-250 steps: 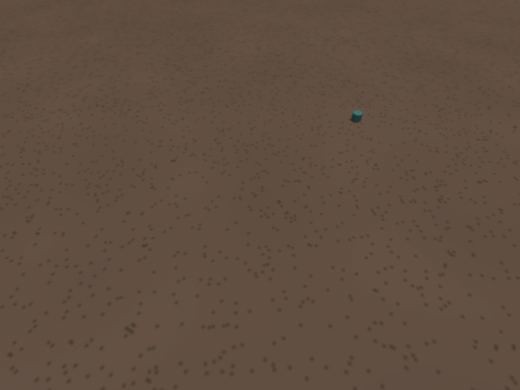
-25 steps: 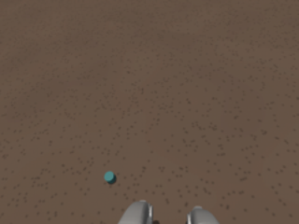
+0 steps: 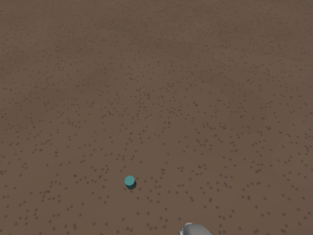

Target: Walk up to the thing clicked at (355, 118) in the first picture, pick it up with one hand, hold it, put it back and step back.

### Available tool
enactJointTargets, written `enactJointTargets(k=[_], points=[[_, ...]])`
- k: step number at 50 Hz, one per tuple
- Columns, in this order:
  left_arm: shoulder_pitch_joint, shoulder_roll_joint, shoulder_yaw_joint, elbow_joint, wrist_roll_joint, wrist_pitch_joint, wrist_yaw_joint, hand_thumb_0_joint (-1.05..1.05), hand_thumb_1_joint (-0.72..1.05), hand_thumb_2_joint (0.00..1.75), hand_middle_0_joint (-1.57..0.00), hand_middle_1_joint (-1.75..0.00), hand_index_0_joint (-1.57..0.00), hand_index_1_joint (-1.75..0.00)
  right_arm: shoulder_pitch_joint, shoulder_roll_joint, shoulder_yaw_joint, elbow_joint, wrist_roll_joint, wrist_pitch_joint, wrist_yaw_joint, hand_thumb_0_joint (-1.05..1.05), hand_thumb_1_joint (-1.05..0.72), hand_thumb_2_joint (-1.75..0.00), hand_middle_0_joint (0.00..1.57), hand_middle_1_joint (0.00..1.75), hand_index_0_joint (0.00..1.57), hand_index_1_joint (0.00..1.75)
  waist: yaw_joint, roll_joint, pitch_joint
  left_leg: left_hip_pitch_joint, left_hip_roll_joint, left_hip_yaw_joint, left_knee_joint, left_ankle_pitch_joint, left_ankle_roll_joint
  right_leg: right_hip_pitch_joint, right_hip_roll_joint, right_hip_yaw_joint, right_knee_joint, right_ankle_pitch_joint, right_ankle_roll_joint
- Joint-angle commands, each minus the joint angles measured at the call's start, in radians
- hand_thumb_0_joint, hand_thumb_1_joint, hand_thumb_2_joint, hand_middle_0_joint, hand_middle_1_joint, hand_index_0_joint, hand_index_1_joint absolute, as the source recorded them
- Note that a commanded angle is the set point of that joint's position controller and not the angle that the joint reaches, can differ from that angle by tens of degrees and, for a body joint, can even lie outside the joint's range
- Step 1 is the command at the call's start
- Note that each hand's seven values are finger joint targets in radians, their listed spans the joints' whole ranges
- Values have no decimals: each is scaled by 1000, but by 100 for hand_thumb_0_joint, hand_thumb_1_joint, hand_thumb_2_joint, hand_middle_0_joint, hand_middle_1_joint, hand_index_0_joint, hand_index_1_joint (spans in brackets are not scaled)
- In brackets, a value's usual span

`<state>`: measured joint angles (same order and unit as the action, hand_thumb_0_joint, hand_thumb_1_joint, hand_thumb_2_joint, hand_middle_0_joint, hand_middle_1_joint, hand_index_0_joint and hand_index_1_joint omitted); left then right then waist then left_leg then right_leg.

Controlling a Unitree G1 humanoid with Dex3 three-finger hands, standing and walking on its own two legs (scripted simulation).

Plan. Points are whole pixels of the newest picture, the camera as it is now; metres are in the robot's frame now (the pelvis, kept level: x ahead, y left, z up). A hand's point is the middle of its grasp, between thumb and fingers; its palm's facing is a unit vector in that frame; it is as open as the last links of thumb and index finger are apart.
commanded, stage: walk up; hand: left
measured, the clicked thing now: (130, 182) +0.53 +0.20 -0.71
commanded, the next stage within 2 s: none
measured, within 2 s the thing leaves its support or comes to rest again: neither
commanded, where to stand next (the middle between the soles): +0.13 -0.01 m, yaw -4 degrees
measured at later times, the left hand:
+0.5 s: hand out of the picture +0.14 +0.25 -0.11, palm faces -0.15 -0.88 -0.46, open 7.4 cm
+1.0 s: hand out of the picture +0.16 +0.24 -0.13, palm faces -0.09 -0.93 -0.34, open 7.4 cm
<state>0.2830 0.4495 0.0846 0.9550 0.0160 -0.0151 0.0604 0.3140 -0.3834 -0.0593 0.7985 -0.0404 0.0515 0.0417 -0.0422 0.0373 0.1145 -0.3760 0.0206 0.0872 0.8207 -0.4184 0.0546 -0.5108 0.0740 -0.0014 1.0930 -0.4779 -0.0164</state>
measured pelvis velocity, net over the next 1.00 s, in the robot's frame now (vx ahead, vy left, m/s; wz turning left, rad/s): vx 0.04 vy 0.00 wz -0.09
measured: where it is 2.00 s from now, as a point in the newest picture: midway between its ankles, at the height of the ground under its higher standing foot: outside the picture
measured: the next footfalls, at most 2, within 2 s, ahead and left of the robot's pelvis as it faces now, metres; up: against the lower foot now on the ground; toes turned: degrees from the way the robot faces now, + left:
right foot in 0.40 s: +0.04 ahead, -0.14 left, +0.00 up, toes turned -7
left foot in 0.66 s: +0.14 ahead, +0.13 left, +0.00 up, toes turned -5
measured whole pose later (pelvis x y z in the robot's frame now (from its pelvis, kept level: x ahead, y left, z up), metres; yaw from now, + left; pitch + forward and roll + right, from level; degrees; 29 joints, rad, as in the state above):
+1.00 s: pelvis +0.04 +0.00 +0.02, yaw -5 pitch -1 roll +0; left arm 0.05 0.36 0.00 1.11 -0.01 -0.01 0.01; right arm 0.02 -0.35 0.00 1.07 0.01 -0.02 0.01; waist 0.01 0.00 0.10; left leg -0.32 0.04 -0.03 0.57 -0.23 -0.03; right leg -0.19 -0.04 -0.02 0.56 -0.34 0.03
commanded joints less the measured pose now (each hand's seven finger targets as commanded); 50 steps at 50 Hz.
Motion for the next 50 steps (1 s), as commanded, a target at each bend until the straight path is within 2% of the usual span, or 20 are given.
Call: enactJointTargets(k=[1,9,15,16,18,19,20,21,22,26,29,32,33,34,35,36,39,40,44,50], points=[[-59,188,39,-94,16,-30,-24,0,90,90,-20,-30,-20,-30,-4,-302,-79,-42,13,-81,-51,0,-90,-90,20,30,20,30,-10,7,-46,223,350,-566,-448,-165,98,-107,-74,146,-163,-62,-9],[-32,158,14,-84,-5,-50,-33,0,90,90,-20,-30,-20,-30,57,-300,-91,26,13,-86,-45,0,-90,-90,20,30,20,30,-26,148,-112,427,293,-356,-445,349,63,-25,-65,9,-304,-38,-24],[-19,141,4,-65,-6,-55,-34,0,90,90,-20,-30,-20,-30,-22,-278,-81,17,14,-79,-29,0,-90,-90,20,30,20,30,-5,139,-97,278,268,-238,-456,211,114,86,-92,-45,-339,45,-27],[5,135,6,-54,-4,-59,-34,0,90,90,-20,-30,-20,-30,-60,-271,-73,13,19,-75,-26,0,-90,-90,20,30,20,30,23,123,-91,198,264,-208,-436,148,120,166,-86,-60,-401,90,-30],[61,141,18,-23,0,-64,-31,0,90,90,-20,-30,-20,-30,-136,-234,-51,0,24,-64,-16,0,-90,-90,20,30,20,30,80,67,-87,-5,200,-98,-338,9,71,391,-61,-70,-546,198,-40],[96,180,36,-12,4,-65,-27,0,90,90,-20,-30,-20,-30,-147,-196,-35,-9,21,-60,-15,0,-90,-90,20,30,20,30,108,1,-73,-181,145,-44,-232,-107,22,513,-97,40,-574,118,-72],[120,255,57,-18,13,-70,-22,0,90,90,-20,-30,-20,-30,-136,-143,-18,-19,22,-56,-15,0,-90,-90,20,30,20,30,118,-193,-53,-360,47,17,10,-155,-33,551,-307,428,-745,-120,-152],[81,313,58,-43,12,-72,-11,0,90,90,-20,-30,-20,-30,-152,-167,-23,-19,14,-43,-24,0,-90,-90,20,30,20,30,109,-127,0,-367,26,-118,180,-159,-47,371,-493,668,-893,-306,-255],[8,338,56,-58,6,-68,-7,0,90,90,-20,-30,-20,-30,-165,-227,-44,-16,14,-41,-25,0,-90,-90,20,30,20,30,92,-97,65,-337,55,-205,232,-122,-39,277,-509,658,-907,-305,-289],[-152,225,30,-101,7,-72,-18,0,90,90,-20,-30,-20,-30,3,-243,-52,93,34,-54,-18,0,-90,-90,20,30,20,30,9,-132,-11,-126,39,-199,160,-2,-47,214,-330,259,-774,59,-186],[-185,206,23,-96,15,-65,-35,0,90,90,-20,-30,-20,-30,-25,-207,-39,106,38,-59,-19,0,-90,-90,20,30,20,30,18,-223,-28,27,37,-110,-55,26,-63,142,-304,139,-702,272,-164],[-194,192,15,-71,-6,-40,-41,0,90,90,-20,-30,-20,-30,-47,-197,-39,132,33,-79,-31,0,-90,-90,20,30,20,30,13,-184,-87,179,-14,-45,-263,214,-58,150,-263,74,-527,472,-122],[-184,173,4,-63,-13,-31,-43,0,90,90,-20,-30,-20,-30,-51,-212,-42,136,28,-87,-37,0,-90,-90,20,30,20,30,10,-145,-109,228,-8,-84,-297,286,-49,123,-245,65,-467,490,-92],[-170,135,-7,-64,-20,-26,-43,0,90,90,-20,-30,-20,-30,-60,-247,-47,134,20,-95,-43,0,-90,-90,20,30,20,30,18,-45,-146,264,82,-207,-327,376,-21,100,-196,24,-385,439,-54],[-153,125,-9,-42,-38,-17,-39,0,90,90,-20,-30,-20,-30,-105,-294,-45,122,31,-100,-46,0,-90,-90,20,30,20,30,47,69,-166,173,222,-441,-383,370,72,153,-113,-17,-324,245,-4],[-137,140,-5,-1,-33,-11,-33,0,90,90,-20,-30,-20,-30,-146,-293,-38,128,40,-98,-44,0,-90,-90,20,30,20,30,63,85,-161,97,254,-482,-399,316,122,240,-116,11,-354,88,-12],[-125,151,-13,43,-20,-24,-36,0,90,90,-20,-30,-20,-30,-224,-225,-4,140,47,-91,-47,0,-90,-90,20,30,20,30,78,33,-191,86,139,-271,-294,385,16,326,-173,66,-538,306,-34],[-159,170,-13,50,-21,-27,-37,0,90,90,-20,-30,-20,-30,-208,-210,-1,162,52,-91,-48,0,-90,-90,20,30,20,30,54,24,-195,110,97,-219,-277,432,-14,318,-193,92,-546,399,-42],[-217,144,-27,81,-28,-20,-37,0,90,90,-20,-30,-20,-30,-248,-214,4,211,52,-93,-51,0,-90,-90,20,30,20,30,47,47,-224,178,118,-223,-318,528,-2,335,-182,42,-550,437,-17],[-270,145,-28,130,-19,-18,-42,0,90,90,-20,-30,-20,-30,-324,-193,12,252,52,-84,-47,0,-90,-90,20,30,20,30,38,-6,-191,192,102,-195,-362,424,-22,332,-200,53,-648,369,-18]])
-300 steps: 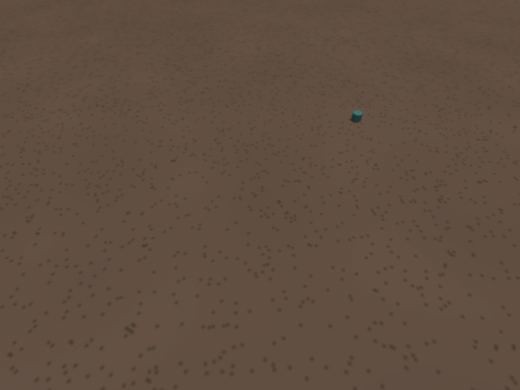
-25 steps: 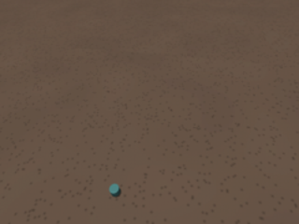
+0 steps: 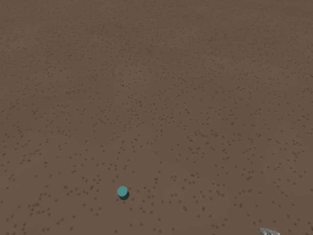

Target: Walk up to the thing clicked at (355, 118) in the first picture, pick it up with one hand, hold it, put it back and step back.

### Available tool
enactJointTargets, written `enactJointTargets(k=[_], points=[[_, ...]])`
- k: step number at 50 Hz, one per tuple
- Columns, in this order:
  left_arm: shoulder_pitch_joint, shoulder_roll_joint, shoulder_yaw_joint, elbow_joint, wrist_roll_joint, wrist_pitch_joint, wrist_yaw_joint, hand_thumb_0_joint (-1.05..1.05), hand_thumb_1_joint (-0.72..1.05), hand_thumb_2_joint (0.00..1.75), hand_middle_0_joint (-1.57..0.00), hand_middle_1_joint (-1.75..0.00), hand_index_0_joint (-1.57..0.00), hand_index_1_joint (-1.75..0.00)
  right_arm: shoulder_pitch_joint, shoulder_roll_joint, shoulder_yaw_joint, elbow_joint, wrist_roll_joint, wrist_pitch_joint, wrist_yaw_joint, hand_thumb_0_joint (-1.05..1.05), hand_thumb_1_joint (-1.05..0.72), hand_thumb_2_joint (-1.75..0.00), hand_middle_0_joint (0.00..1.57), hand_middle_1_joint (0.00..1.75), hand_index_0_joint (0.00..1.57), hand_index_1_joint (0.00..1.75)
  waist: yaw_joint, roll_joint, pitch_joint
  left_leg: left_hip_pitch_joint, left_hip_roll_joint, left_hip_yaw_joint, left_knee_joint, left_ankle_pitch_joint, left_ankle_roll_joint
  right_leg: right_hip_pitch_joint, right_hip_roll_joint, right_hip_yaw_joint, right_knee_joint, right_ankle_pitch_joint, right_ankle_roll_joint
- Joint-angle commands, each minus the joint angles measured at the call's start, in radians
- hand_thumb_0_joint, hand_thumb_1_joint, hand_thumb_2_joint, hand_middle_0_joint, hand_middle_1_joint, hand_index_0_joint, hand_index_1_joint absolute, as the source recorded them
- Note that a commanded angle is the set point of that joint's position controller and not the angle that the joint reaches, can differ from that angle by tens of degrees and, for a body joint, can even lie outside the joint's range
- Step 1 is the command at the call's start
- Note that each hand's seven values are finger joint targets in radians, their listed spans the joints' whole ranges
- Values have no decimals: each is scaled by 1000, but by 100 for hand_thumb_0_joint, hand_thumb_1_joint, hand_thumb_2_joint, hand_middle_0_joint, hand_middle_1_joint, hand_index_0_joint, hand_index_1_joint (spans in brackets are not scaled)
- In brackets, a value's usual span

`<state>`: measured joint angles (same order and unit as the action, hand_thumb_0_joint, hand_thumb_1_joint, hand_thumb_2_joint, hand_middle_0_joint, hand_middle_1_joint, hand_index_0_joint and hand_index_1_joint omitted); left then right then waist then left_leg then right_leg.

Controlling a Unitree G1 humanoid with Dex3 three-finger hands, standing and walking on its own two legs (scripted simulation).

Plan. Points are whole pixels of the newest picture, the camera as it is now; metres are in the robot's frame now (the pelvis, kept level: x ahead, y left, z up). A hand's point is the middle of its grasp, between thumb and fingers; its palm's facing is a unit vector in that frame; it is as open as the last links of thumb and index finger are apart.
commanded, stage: walk up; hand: left
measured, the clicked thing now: (122, 192) +0.47 +0.24 -0.74
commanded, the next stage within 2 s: none
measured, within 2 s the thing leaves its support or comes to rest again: neither
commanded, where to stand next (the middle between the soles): +0.09 +0.00 m, yaw +1 degrees
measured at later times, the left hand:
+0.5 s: hand out of the picture +0.10 +0.26 -0.14, palm faces +0.01 -0.94 -0.35, open 7.4 cm
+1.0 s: hand out of the picture +0.10 +0.27 -0.15, palm faces +0.06 -0.92 -0.39, open 7.4 cm
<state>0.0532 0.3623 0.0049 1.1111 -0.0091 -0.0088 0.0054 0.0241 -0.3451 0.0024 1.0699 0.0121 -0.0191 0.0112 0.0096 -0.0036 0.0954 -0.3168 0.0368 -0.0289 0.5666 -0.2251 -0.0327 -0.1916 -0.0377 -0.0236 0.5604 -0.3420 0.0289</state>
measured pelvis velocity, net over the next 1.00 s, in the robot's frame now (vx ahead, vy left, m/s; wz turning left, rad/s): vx -0.02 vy -0.01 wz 0.05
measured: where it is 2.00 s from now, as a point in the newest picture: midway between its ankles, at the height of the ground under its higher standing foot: outside the picture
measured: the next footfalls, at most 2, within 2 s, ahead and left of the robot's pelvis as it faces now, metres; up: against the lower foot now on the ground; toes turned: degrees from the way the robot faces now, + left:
left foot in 1.24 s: -0.02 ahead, +0.13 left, +0.00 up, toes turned +5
right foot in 1.48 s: +0.07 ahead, -0.12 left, +0.00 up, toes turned +5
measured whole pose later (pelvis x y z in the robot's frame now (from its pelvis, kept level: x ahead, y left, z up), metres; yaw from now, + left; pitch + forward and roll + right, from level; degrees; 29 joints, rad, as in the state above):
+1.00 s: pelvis -0.02 -0.01 +0.00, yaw +3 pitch +0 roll +0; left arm 0.00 0.39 0.06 1.02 -0.01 0.06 0.01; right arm 0.00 -0.38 -0.04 1.00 0.00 0.05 0.01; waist -0.01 0.01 0.16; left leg -0.38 0.02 -0.08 0.57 -0.18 -0.04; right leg -0.26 -0.05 -0.07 0.62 -0.35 0.01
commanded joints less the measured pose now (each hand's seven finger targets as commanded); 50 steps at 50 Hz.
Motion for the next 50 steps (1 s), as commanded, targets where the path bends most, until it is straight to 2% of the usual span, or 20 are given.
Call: enactJointTargets(k=[1,3,5,8,11,13,15,17,20,27,35,37,39,40,42,44,46,48,49,50], points=[[-52,228,52,-23,6,-23,11,0,90,90,-20,-30,-20,-30,-46,-231,-49,-15,-3,-12,-16,0,-90,-90,20,30,20,30,-16,35,-157,121,84,-82,-120,210,63,9,-85,73,-132,217,-61],[-63,225,53,-18,10,-21,8,0,90,90,-20,-30,-20,-30,-66,-229,-48,-11,-6,-12,-13,0,-90,-90,20,30,20,30,-16,38,-148,128,82,-83,-145,145,59,-3,-85,73,-154,172,-59],[-71,219,55,-11,14,-21,5,0,90,90,-20,-30,-20,-30,-77,-225,-47,-6,-7,-10,-10,0,-90,-90,20,30,20,30,-15,31,-147,126,85,-82,-156,133,56,9,-86,70,-184,139,-58],[-90,223,60,-14,16,-24,2,0,90,90,-20,-30,-20,-30,-70,-214,-45,0,-11,-9,-8,0,-90,-90,20,30,20,30,-22,-1,-152,152,69,-59,-149,185,42,14,-100,84,-223,160,-56],[-103,223,63,-21,15,-20,-2,0,90,90,-20,-30,-20,-30,-69,-224,-48,0,-15,-9,-7,0,-90,-90,20,30,20,30,-21,13,-143,146,67,-60,-170,157,38,19,-97,73,-219,141,-53],[-81,220,67,-18,17,-18,-3,0,90,90,-20,-30,-20,-30,-76,-221,-47,-9,-15,-10,-5,0,-90,-90,20,30,20,30,-9,7,-156,157,74,-62,-168,198,41,41,-92,63,-224,166,-51],[-95,220,69,-22,18,-17,-4,0,90,90,-20,-30,-20,-30,-61,-214,-48,-3,-15,-8,-7,0,-90,-90,20,30,20,30,-14,-11,-152,144,68,-56,-170,207,35,55,-98,68,-242,157,-53],[-99,224,71,-29,18,-14,-5,0,90,90,-20,-30,-20,-30,-53,-224,-50,-5,-16,-7,-7,0,-90,-90,20,30,20,30,-17,-1,-137,136,58,-55,-176,174,31,48,-98,65,-245,137,-54],[-91,221,74,-31,19,-11,-5,0,90,90,-20,-30,-20,-30,-41,-218,-49,-7,-17,-6,-6,0,-90,-90,20,30,20,30,-15,0,-139,131,62,-63,-180,181,32,63,-93,56,-252,126,-53],[-75,212,76,-47,16,-6,-4,0,90,90,-20,-30,-20,-30,-14,-224,-47,-4,-18,-10,-12,0,-90,-90,20,30,20,30,-8,26,-177,129,75,-74,-180,277,41,118,-88,35,-222,201,-53],[-74,206,76,-50,16,-4,-4,0,90,90,-20,-30,-20,-30,-5,-224,-50,-6,-19,-6,-14,0,-90,-90,20,30,20,30,-17,38,-159,105,68,-92,-200,225,39,124,-86,24,-229,181,-51],[-58,204,78,-48,17,-5,-3,0,90,90,-20,-30,-20,-30,-9,-219,-50,-11,-19,-8,-13,0,-90,-90,20,30,20,30,-9,31,-173,123,68,-91,-182,293,43,131,-87,20,-229,212,-50],[-64,212,80,-53,17,-7,-2,0,90,90,-20,-30,-20,-30,1,-212,-49,-15,-16,-6,-14,0,-90,-90,20,30,20,30,-16,6,-177,141,60,-69,-157,334,40,126,-94,22,-231,243,-51],[-80,251,96,-63,2,12,7,0,90,90,-20,-30,-20,-30,-10,-263,-68,-22,-17,14,-16,0,-90,-90,20,30,20,30,-24,33,-83,81,65,-75,-92,571,44,75,-103,18,-137,458,-54],[-48,230,99,-89,-7,23,16,0,90,90,-20,-30,-20,-30,8,-253,-74,-43,-5,25,-18,0,-90,-90,20,30,20,30,-24,38,-167,128,73,-69,-58,700,66,93,-81,-12,-76,515,-54],[-58,228,104,-117,-4,36,16,0,90,90,-20,-30,-20,-30,21,-267,-88,-71,-8,38,-20,0,-90,-90,20,30,20,30,-32,41,-242,128,77,-82,-39,679,93,103,-60,-16,3,441,-64],[-39,213,103,-135,-3,49,15,0,90,90,-20,-30,-20,-30,1,-272,-97,-101,-13,49,-20,0,-90,-90,20,30,20,30,-23,90,-256,97,100,-131,-44,582,113,71,-45,-14,68,344,-79],[-9,208,104,-151,3,58,15,0,90,90,-20,-30,-20,-30,-9,-281,-105,-135,-18,61,-20,0,-90,-90,20,30,20,30,-18,95,-263,46,109,-163,-34,459,150,43,-37,6,120,251,-95],[7,211,109,-154,8,59,14,0,90,90,-20,-30,-20,-30,-23,-277,-108,-152,-19,66,-19,0,-90,-90,20,30,20,30,-8,88,-244,5,95,-166,-3,379,149,25,-56,25,110,217,-113],[15,228,114,-161,12,60,13,0,90,90,-20,-30,-20,-30,-35,-259,-106,-167,-22,70,-19,0,-90,-90,20,30,20,30,3,38,-222,-38,50,-135,59,286,131,-2,-108,74,48,205,-139]])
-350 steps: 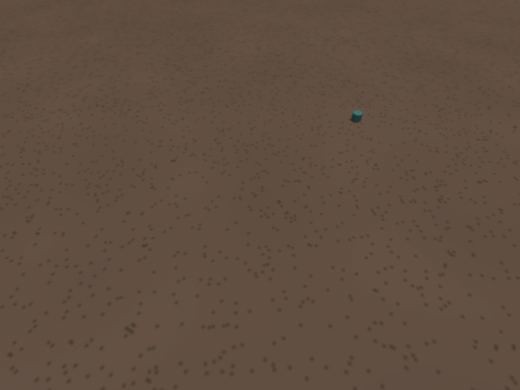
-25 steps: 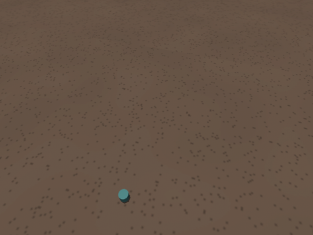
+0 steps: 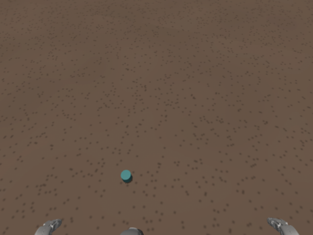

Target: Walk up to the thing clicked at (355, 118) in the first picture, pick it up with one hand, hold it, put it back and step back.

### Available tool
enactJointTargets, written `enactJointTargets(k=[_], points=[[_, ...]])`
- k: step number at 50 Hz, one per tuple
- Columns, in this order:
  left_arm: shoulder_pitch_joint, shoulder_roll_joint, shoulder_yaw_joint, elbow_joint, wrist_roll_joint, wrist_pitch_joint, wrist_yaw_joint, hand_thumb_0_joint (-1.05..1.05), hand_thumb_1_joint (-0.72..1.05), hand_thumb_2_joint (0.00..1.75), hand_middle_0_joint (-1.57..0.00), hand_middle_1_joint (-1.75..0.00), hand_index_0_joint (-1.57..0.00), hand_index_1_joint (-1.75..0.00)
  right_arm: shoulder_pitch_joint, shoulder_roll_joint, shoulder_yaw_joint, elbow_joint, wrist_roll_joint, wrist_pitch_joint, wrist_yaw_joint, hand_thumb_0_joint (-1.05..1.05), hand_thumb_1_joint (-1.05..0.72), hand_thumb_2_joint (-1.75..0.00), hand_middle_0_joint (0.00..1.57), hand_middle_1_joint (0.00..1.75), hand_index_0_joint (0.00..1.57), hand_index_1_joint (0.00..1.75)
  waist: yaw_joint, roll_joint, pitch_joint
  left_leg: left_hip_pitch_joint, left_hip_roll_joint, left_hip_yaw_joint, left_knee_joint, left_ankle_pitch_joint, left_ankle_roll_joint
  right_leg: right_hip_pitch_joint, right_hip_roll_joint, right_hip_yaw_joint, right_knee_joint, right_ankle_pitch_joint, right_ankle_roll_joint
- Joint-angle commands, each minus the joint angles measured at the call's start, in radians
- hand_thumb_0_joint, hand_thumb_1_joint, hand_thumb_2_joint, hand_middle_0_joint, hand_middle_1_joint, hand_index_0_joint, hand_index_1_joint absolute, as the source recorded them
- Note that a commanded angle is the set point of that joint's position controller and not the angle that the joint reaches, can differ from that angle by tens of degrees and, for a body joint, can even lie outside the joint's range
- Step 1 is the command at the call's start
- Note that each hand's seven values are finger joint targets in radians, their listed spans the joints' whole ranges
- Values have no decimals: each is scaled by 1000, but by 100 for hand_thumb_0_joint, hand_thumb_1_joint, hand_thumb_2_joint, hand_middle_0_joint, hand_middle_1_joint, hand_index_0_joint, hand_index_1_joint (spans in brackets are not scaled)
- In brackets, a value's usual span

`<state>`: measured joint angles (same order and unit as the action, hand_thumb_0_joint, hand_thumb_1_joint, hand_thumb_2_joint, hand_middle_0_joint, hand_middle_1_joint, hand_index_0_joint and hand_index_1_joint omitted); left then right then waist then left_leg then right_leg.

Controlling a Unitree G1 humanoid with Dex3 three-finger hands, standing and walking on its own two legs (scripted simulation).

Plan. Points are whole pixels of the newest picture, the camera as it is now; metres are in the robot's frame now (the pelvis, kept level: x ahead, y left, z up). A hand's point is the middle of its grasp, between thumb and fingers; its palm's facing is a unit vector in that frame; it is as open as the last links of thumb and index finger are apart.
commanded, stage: walk up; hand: left
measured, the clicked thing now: (126, 176) +0.51 +0.23 -0.73
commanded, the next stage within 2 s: none
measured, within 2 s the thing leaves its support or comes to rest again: neither
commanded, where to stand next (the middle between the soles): +0.11 +0.01 m, yaw -2 degrees
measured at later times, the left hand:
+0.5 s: hand out of the picture +0.06 +0.29 -0.15, palm faces +0.01 -0.92 -0.38, open 7.4 cm
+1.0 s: hand out of the picture +0.09 +0.27 -0.14, palm faces +0.02 -0.95 -0.33, open 7.4 cm
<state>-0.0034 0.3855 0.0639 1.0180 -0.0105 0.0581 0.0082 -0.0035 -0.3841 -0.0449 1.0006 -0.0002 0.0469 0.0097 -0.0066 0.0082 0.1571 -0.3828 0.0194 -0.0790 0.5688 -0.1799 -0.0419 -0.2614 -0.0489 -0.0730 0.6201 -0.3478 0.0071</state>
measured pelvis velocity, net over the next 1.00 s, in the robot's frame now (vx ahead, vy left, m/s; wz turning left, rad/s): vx -0.01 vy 0.01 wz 0.01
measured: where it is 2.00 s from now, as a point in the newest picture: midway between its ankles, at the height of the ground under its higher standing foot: outside the picture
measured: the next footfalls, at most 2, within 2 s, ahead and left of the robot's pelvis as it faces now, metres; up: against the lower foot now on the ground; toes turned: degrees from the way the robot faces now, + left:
left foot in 0.24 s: +0.00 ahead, +0.14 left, +0.00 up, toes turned +2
right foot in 0.48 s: +0.09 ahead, -0.11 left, +0.00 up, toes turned +2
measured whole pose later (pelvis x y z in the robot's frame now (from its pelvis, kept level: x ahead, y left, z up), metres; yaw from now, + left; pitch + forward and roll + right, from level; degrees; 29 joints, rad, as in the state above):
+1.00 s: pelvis -0.01 +0.01 +0.02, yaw +1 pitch -3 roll +0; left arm 0.05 0.36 0.02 1.09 0.00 0.00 -0.01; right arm 0.06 -0.34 -0.02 1.08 -0.01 0.00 0.02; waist 0.01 -0.02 0.07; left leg -0.10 0.01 0.02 0.41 -0.26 -0.01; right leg -0.23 -0.01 0.03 0.41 -0.13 0.01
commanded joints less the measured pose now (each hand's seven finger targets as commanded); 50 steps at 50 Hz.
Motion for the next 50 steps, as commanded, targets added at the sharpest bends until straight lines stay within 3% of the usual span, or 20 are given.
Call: enactJointTargets(k=[1,2,3,6,8,10,11,12,13,14,17,22,24,25,26,27,29,31,33,50], points=[[66,250,68,-81,22,-10,11,0,90,90,-20,-30,-20,-30,-21,-192,-55,-115,-15,8,-16,0,-90,-90,20,30,20,30,43,-97,-254,7,-29,-1,217,81,91,13,-226,224,-152,243,-176],[19,310,81,-108,34,-19,13,0,90,90,-20,-30,-20,-30,1,-174,-54,-127,-19,16,-16,0,-90,-90,20,30,20,30,42,-240,-220,-33,-101,53,416,-274,53,-46,-385,356,-252,328,-270],[9,323,84,-137,49,-30,18,0,90,90,-20,-30,-20,-30,16,-176,-58,-144,-30,23,-15,0,-90,-90,20,30,20,30,41,-229,-175,-48,-76,-6,545,-397,46,-122,-444,411,-271,385,-320],[-73,282,80,-155,66,-57,34,0,90,90,-20,-30,-20,-30,127,-190,-76,-131,-13,11,11,0,-90,-90,20,30,20,30,-42,-147,-186,-14,-10,-36,527,-318,57,-68,-307,224,-179,303,-232],[-8,259,74,-157,81,-75,26,0,90,90,-20,-30,-20,-30,156,-181,-76,-117,-26,-12,23,0,-90,-90,20,30,20,30,-11,-189,-245,8,9,47,246,-330,58,70,-244,181,-154,80,-177],[25,230,60,-159,79,-67,4,0,90,90,-20,-30,-20,-30,236,-157,-77,-71,-39,-37,19,0,-90,-90,20,30,20,30,-40,-124,-263,190,-41,130,-126,-291,49,42,-190,131,-6,-23,-151],[79,183,46,-153,65,-57,-2,0,90,90,-20,-30,-20,-30,270,-183,-86,-57,-56,-55,8,0,-90,-90,20,30,20,30,-61,19,-250,347,-23,41,-242,-238,63,-97,-119,68,193,-49,-110],[129,90,21,-173,52,-53,-7,0,90,90,-20,-30,-20,-30,240,-262,-97,-89,-80,-71,0,0,-90,-90,20,30,20,30,-25,250,-191,413,190,-358,-312,-295,138,-354,-10,40,390,-250,-38],[57,184,49,-184,55,-60,2,0,90,90,-20,-30,-20,-30,240,-392,-119,-110,-59,-78,2,0,-90,-90,20,30,20,30,-63,193,-140,284,338,-603,-356,-436,286,-420,33,143,386,-293,-31],[-6,226,52,-181,56,-72,8,0,90,90,-20,-30,-20,-30,218,-381,-121,-109,-44,-84,0,0,-90,-90,20,30,20,30,-67,121,-58,183,367,-589,-361,-372,328,-381,0,220,397,-258,-32],[127,202,49,-129,30,-81,-10,0,90,90,-20,-30,-20,-30,156,-273,-80,-135,-39,-109,-17,0,-90,-90,20,30,20,30,-1,114,-99,242,242,-254,-235,-120,249,-282,-16,172,296,-122,-30],[155,144,36,-109,22,-88,-7,0,90,90,-20,-30,-20,-30,148,-217,-50,-122,-21,-90,-23,0,-90,-90,20,30,20,30,13,145,-144,124,147,-20,-41,360,155,79,52,34,-76,99,-31],[187,189,44,-96,24,-95,6,0,90,90,-20,-30,-20,-30,171,-175,-34,-119,8,-76,-27,0,-90,-90,20,30,20,30,27,64,-194,82,93,8,68,330,86,218,-16,128,-167,431,-67],[180,238,47,-105,25,-102,11,0,90,90,-20,-30,-20,-30,179,-148,-26,-124,20,-70,-27,0,-90,-90,20,30,20,30,20,-48,-228,38,27,39,145,161,50,222,-147,314,-195,497,-127],[122,263,42,-111,13,-99,5,0,90,90,-20,-30,-20,-30,207,-146,-28,-102,19,-55,-35,0,-90,-90,20,30,20,30,-9,-120,-240,149,-10,66,164,-206,48,84,-263,399,-216,496,-225],[88,240,31,-122,18,-98,3,0,90,90,-20,-30,-20,-30,215,-150,-31,-79,11,-48,-37,0,-90,-90,20,30,20,30,-23,-136,-222,180,-14,50,158,-325,52,37,-262,415,-228,454,-231],[53,227,21,-114,20,-91,3,0,90,90,-20,-30,-20,-30,209,-159,-27,-54,7,-46,-30,0,-90,-90,20,30,20,30,-25,-144,-182,178,-5,46,74,-282,60,15,-207,340,-228,371,-176],[41,208,15,-100,14,-87,6,0,90,90,-20,-30,-20,-30,225,-160,-26,-25,0,-53,-24,0,-90,-90,20,30,20,30,-34,-150,-191,253,32,25,-76,-48,60,-16,-160,275,-190,404,-111],[58,177,7,-81,2,-83,4,0,90,90,-20,-30,-20,-30,150,-204,-31,-26,-5,-60,-21,0,-90,-90,20,30,20,30,4,-64,-208,237,105,-62,-140,38,91,14,-73,207,-178,308,-54],[21,164,0,26,13,-85,-5,0,90,90,-20,-30,-20,-30,2,-174,-20,21,-8,-66,-10,0,-90,-90,20,30,20,30,18,20,-180,229,109,11,-284,-20,75,119,-52,177,-257,323,-28]])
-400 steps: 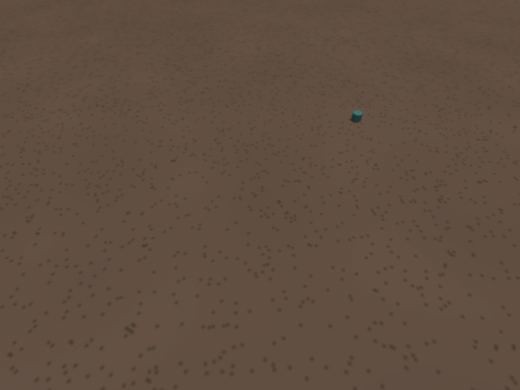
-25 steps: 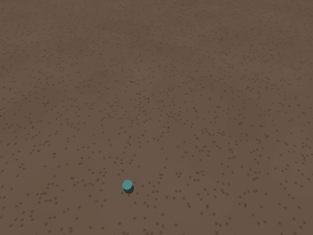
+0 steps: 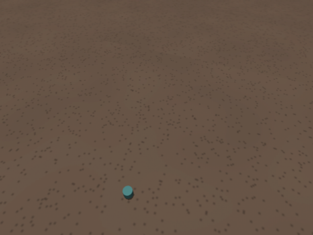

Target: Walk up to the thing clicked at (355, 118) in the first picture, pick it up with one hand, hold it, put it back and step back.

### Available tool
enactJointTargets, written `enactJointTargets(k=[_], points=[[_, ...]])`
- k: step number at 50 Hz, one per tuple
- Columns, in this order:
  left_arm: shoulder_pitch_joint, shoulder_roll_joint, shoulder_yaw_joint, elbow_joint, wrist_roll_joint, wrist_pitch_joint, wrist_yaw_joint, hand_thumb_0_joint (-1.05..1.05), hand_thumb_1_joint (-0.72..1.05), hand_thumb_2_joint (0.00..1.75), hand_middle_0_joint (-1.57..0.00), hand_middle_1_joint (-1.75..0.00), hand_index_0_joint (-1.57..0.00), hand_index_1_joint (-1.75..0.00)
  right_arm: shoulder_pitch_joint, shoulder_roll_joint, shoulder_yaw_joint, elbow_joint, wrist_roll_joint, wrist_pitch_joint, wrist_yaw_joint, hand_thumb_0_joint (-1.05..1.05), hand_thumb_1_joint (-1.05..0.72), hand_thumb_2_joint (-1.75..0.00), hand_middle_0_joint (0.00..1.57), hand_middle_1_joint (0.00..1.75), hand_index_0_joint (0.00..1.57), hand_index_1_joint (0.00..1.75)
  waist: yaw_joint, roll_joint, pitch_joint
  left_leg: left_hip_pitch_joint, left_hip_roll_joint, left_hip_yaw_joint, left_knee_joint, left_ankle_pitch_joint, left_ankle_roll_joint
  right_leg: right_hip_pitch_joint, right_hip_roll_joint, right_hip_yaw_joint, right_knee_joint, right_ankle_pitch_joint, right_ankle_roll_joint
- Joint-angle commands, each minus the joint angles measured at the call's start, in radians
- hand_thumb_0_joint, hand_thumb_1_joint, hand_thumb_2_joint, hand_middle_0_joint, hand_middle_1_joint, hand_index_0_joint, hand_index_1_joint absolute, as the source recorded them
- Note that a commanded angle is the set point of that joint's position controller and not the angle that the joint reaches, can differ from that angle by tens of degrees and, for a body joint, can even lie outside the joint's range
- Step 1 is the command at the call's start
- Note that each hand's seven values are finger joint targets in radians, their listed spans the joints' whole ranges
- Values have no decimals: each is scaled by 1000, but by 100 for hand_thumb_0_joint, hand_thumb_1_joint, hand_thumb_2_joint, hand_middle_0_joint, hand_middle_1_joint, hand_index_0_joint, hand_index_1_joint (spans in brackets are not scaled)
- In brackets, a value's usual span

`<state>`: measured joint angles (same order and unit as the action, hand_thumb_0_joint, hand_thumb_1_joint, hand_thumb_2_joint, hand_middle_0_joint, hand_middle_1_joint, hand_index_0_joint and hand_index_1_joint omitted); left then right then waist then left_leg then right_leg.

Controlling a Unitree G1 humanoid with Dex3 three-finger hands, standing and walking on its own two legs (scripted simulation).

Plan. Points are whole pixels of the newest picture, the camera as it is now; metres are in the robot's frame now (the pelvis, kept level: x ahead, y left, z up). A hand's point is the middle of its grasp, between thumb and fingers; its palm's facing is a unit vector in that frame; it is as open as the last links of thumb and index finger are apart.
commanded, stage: walk up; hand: left
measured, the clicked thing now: (127, 192) +0.52 +0.21 -0.75
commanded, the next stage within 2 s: none
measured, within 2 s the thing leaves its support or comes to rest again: neither
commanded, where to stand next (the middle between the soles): +0.12 -0.01 m, yaw -3 degrees
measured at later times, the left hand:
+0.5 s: hand out of the picture +0.10 +0.24 -0.14, palm faces +0.00 -0.90 -0.44, open 7.4 cm
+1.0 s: hand out of the picture +0.13 +0.26 -0.18, palm faces -0.05 -0.92 -0.39, open 7.4 cm
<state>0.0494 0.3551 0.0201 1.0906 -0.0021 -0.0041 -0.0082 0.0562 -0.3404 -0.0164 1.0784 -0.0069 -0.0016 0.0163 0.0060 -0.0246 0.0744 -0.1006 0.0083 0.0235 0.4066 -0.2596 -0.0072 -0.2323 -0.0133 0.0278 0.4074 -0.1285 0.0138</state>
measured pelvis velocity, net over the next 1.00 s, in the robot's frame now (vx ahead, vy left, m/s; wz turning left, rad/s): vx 0.02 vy -0.01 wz -0.03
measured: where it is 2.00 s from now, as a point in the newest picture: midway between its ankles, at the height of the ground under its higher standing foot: outside the picture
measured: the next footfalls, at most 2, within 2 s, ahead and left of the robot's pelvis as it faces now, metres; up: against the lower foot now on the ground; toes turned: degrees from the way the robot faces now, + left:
left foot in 0.72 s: +0.12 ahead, +0.13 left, +0.00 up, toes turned -2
right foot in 1.00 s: +0.04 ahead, -0.12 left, +0.00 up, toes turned +0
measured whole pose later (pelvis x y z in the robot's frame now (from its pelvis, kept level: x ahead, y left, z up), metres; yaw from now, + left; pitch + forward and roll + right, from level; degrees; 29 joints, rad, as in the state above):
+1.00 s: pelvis +0.02 -0.01 -0.03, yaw -2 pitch -2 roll +0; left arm 0.14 0.39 0.05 0.93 0.00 0.01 0.01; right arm 0.13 -0.37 -0.04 0.85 -0.03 0.01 0.01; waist 0.00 -0.01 0.15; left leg -0.38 0.04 0.01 0.71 -0.29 -0.01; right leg -0.25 0.02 0.03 0.70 -0.49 -0.01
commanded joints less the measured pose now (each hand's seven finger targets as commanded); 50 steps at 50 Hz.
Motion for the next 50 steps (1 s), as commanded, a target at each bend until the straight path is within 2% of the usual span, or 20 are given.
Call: enactJointTargets(k=[1,4,5,7,9,14,15,16,17,18,21,28,33,36,38,39,42,47,49,50], points=[[-34,197,44,-46,6,-23,10,0,90,90,-20,-30,-20,-30,-54,-220,-50,-56,-2,-17,-16,0,-90,-90,20,30,20,30,2,50,-93,-59,120,-90,-123,42,40,92,-89,77,-45,94,-34],[-26,203,44,-40,10,-22,10,0,90,90,-20,-30,-20,-30,-56,-223,-53,-56,-4,-11,-13,0,-90,-90,20,30,20,30,1,36,-75,-47,114,-90,-126,-25,40,55,-91,95,-67,28,-36],[21,228,57,-73,28,-29,-8,0,90,90,-20,-30,-20,-30,53,-270,-78,-80,-18,-28,1,0,-90,-90,20,30,20,30,-29,63,-185,27,99,-102,-134,-389,91,59,-24,55,0,-378,-61],[-15,217,61,-91,35,-24,-22,0,90,90,-20,-30,-20,-30,104,-316,-104,-77,-30,-31,6,0,-90,-90,20,30,20,30,-61,191,-38,67,230,-268,-275,-579,154,-208,26,-25,222,-345,-35],[-35,215,66,-127,36,-31,-22,0,90,90,-20,-30,-20,-30,91,-305,-109,-108,-32,-42,0,0,-90,-90,20,30,20,30,-53,120,86,37,316,-315,-279,-354,210,-317,-35,18,329,-295,-26],[185,203,82,-82,34,-61,-18,0,90,90,-20,-30,-20,-30,14,-249,-87,-190,-24,-26,13,0,-90,-90,20,30,20,30,42,115,-22,-120,145,-51,18,-13,128,128,18,-79,23,-111,-32],[246,216,89,-65,37,-66,0,0,90,90,-20,-30,-20,-30,44,-202,-68,-194,-17,-16,9,0,-90,-90,20,30,20,30,61,21,-63,-173,93,1,171,16,91,234,1,-36,-36,-52,-22],[271,323,112,-76,42,-73,15,0,90,90,-20,-30,-20,-30,77,-148,-51,-214,-5,-7,9,0,-90,-90,20,30,20,30,62,-222,-64,-378,-37,50,403,-238,29,287,-227,361,-177,-146,-98],[249,376,117,-108,42,-75,18,0,90,90,-20,-30,-20,-30,97,-206,-67,-205,-10,9,-4,0,-90,-90,20,30,20,30,56,-131,-46,-359,-28,-107,493,-363,34,168,-366,541,-204,-256,-214],[219,363,116,-137,36,-74,21,0,90,90,-20,-30,-20,-30,125,-244,-80,-188,-10,13,-6,0,-90,-90,20,30,20,30,38,-57,-19,-378,-8,-147,596,-350,37,155,-379,516,-169,-200,-266],[191,296,98,-167,18,-80,45,0,90,90,-20,-30,-20,-30,187,-236,-85,-170,-12,25,-4,0,-90,-90,20,30,20,30,1,-26,-31,-369,31,-224,595,-218,28,138,-280,260,-121,69,-188],[101,275,92,-251,16,-51,60,0,90,90,-20,-30,-20,-30,191,-219,-90,-192,2,62,-15,0,-90,-90,20,30,20,30,-12,-127,-41,-246,-13,-138,580,-140,-12,-22,-269,68,32,599,-217],[89,285,91,-274,14,-5,54,0,90,90,-20,-30,-20,-30,181,-225,-89,-214,-1,40,-24,0,-90,-90,20,30,20,30,-5,-161,-121,-230,-17,-19,325,-95,15,54,-225,57,223,502,-196],[82,237,76,-286,-10,15,53,0,90,90,-20,-30,-20,-30,195,-278,-105,-217,-23,19,-29,0,-90,-90,20,30,20,30,-23,13,-132,-108,80,-135,51,394,58,-51,-132,34,402,231,-97],[71,229,82,-274,-18,31,70,0,90,90,-20,-30,-20,-30,141,-405,-132,-253,-7,16,-21,0,-90,-90,20,30,20,30,-51,307,-174,-107,375,-527,18,697,296,-164,92,46,735,-563,-37],[56,238,83,-267,-12,37,74,0,90,90,-20,-30,-20,-30,137,-367,-130,-253,-9,15,-25,0,-90,-90,20,30,20,30,-42,234,-148,-146,357,-490,15,631,312,-168,88,126,833,-561,-40],[117,229,80,-232,-20,29,62,0,90,90,-20,-30,-20,-30,55,-293,-107,-282,-19,11,-41,0,-90,-90,20,30,20,30,7,209,-130,-122,228,-235,102,520,235,-206,55,100,822,-425,-42],[112,215,78,-216,13,-9,26,0,90,90,-20,-30,-20,-30,109,-301,-100,-272,-36,-6,-24,0,-90,-90,20,30,20,30,-38,197,-152,-67,228,-287,71,67,225,-78,29,-9,301,-456,-15],[194,185,79,-170,23,-24,31,0,90,90,-20,-30,-20,-30,58,-286,-82,-274,-24,1,-19,0,-90,-90,20,30,20,30,26,185,-130,-150,202,-218,166,168,176,90,37,-36,-40,-227,-43],[192,226,87,-163,38,-39,37,0,90,90,-20,-30,-20,-30,69,-221,-61,-273,-7,-2,-18,0,-90,-90,20,30,20,30,30,85,-137,-244,168,-186,253,216,109,197,-31,116,-71,-142,-71]])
